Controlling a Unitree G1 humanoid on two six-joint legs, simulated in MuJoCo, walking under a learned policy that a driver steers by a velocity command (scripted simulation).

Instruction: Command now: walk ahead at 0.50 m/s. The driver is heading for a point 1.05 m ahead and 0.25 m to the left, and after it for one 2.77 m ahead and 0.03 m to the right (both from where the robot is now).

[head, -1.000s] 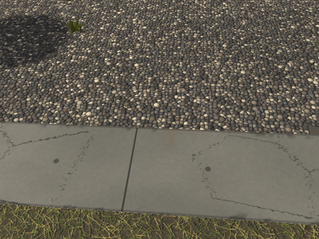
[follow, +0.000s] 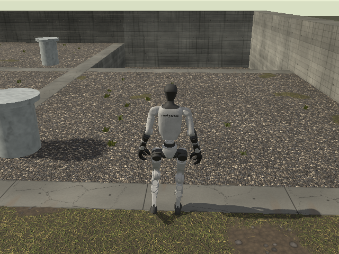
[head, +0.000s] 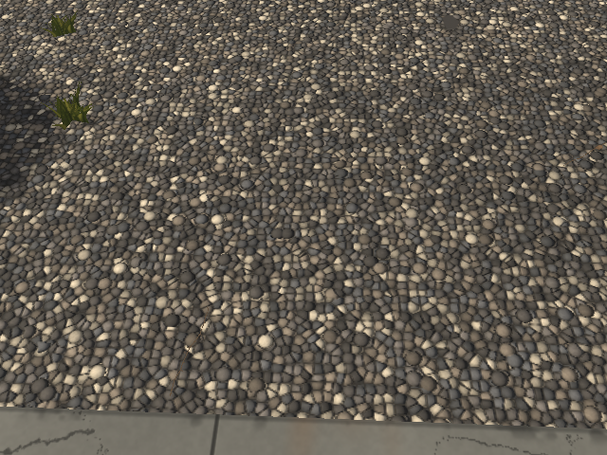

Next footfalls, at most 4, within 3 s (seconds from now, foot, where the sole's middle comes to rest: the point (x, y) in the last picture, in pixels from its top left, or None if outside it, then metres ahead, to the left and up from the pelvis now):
0.40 left None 0.41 0.15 -0.78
0.96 right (362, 347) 0.73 -0.08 -0.78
1.48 left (235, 275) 0.94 0.24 -0.78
1.98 right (279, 204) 1.19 0.13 -0.78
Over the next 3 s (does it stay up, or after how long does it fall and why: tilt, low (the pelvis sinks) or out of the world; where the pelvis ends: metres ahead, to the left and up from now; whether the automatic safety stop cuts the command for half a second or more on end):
stays up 1.08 0.19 0.00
